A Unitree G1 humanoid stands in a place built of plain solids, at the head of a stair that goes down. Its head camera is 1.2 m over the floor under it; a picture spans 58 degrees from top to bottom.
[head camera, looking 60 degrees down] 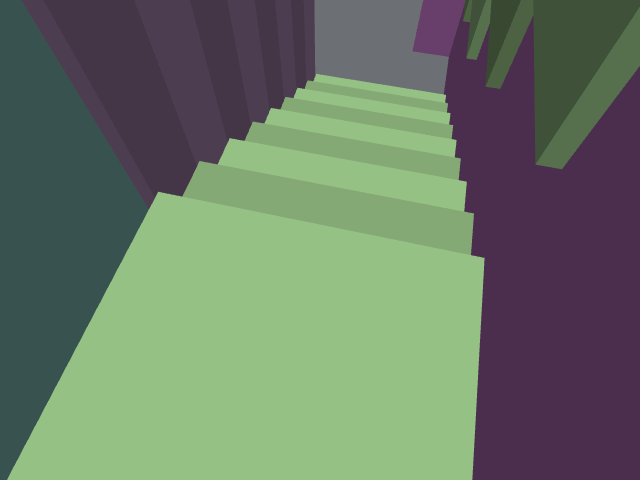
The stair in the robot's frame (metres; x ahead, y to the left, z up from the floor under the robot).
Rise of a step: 0.16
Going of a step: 0.28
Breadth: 1.10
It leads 13 degrees to the right of straight ahead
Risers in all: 9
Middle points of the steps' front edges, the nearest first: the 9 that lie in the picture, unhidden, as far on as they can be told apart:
0.75 0.02 0.00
1.03 -0.05 -0.16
1.30 -0.11 -0.32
1.57 -0.18 -0.48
1.84 -0.24 -0.64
2.12 -0.31 -0.80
2.39 -0.37 -0.96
2.66 -0.44 -1.12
2.93 -0.50 -1.28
